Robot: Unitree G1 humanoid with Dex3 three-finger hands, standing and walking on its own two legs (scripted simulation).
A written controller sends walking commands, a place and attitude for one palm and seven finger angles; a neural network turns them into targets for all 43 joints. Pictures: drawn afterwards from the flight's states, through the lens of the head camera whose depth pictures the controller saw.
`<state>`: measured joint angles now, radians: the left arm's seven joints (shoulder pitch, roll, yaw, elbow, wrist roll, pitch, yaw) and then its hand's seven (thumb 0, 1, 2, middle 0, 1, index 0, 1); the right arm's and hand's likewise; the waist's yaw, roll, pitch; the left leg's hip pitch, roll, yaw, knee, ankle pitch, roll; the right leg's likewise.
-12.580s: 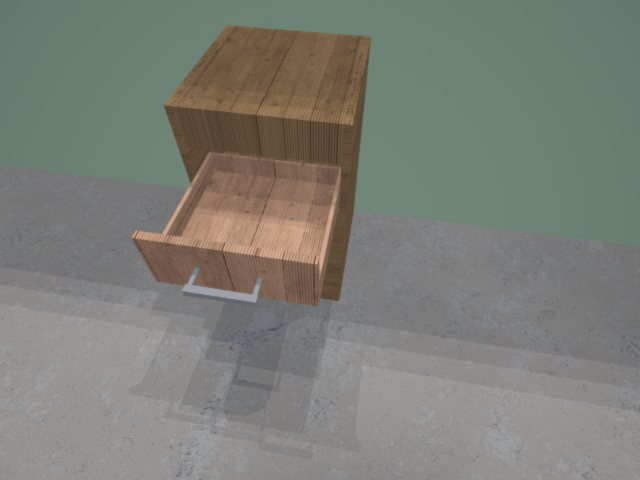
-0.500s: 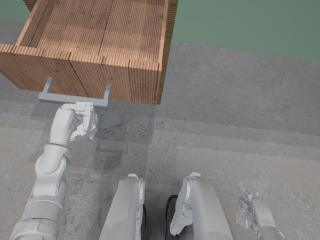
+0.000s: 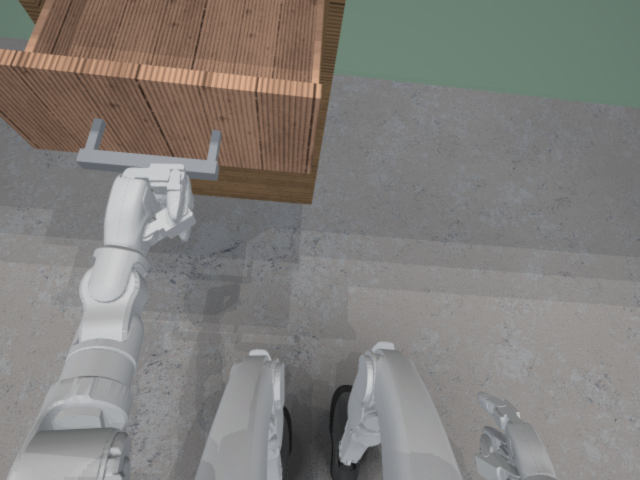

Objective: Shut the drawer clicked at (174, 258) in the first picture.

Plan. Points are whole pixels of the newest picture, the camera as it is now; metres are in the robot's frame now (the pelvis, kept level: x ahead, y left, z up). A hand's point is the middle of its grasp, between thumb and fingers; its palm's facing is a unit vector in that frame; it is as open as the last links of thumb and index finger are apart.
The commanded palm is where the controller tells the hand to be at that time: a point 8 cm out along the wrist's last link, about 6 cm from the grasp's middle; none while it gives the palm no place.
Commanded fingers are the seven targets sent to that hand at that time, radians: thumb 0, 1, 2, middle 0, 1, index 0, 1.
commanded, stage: push the drawer shut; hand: left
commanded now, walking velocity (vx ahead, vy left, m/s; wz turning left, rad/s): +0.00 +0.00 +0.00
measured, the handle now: (153, 149) +0.49 +0.22 +0.00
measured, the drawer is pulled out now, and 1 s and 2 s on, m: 0.18 0.05 0.00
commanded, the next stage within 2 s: pull the fist back off the drawer in 1.68 s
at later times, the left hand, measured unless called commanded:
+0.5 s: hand (199, 163) +0.48 +0.17 -0.01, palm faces -0.06 -1.00 -0.07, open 3.0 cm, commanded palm +0.49 +0.19 +0.00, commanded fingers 0.00 0.90 0.90 -1.40 -1.60 -1.40 -1.60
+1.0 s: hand (206, 122) +0.54 +0.16 -0.01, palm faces -0.04 -1.00 -0.07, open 3.1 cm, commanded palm +0.55 +0.17 +0.00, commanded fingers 0.00 0.90 0.90 -1.40 -1.60 -1.40 -1.60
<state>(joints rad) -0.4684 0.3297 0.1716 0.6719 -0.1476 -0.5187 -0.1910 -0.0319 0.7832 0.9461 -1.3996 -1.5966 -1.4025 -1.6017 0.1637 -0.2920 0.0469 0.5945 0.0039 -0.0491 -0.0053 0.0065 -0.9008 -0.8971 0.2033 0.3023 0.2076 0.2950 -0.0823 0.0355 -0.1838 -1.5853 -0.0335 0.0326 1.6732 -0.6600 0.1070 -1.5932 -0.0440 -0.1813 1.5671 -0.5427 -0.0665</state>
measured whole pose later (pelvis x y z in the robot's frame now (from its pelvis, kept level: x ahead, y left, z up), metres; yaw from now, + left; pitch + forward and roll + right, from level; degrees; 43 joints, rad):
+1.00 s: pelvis +0.00 -0.01 -0.01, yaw -2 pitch +36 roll -8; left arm -0.98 0.53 0.33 1.13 -0.04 -0.52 -0.19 0.01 0.80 0.95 -1.40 -1.60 -1.40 -1.60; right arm 0.23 -0.28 0.09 0.60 -0.05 0.07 0.02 0.00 -0.90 -0.90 0.20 0.30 0.21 0.29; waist -0.21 0.05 -0.14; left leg -1.70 -0.01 0.00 1.72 -0.66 0.10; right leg -1.69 -0.02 -0.21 1.58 -0.52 -0.08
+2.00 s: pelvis -0.03 +0.00 -0.04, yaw -5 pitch +38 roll -12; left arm -1.38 0.83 0.29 1.29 0.09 -0.32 -0.21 -0.02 0.54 0.94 -1.40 -1.60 -1.42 -1.60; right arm 0.30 -0.28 0.17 0.60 -0.07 0.06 0.03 0.00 -0.90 -0.90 0.20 0.30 0.21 0.29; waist -0.35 0.02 -0.07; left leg -1.86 0.00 -0.04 1.78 -0.61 0.11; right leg -1.81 -0.01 -0.25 1.59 -0.45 -0.07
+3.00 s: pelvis +0.06 +0.00 +0.11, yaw +1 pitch +26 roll -6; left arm -0.27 0.34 0.21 0.36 -0.20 -0.26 -0.15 0.01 0.90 0.90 -1.40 -1.60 -1.40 -1.60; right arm 0.19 -0.27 0.04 0.51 0.04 0.02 0.02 0.00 -0.90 -0.90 0.20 0.30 0.21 0.29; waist -0.08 0.04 -0.17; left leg -1.10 -0.03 -0.01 1.24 -0.59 0.09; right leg -1.11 0.03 -0.16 1.12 -0.48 -0.04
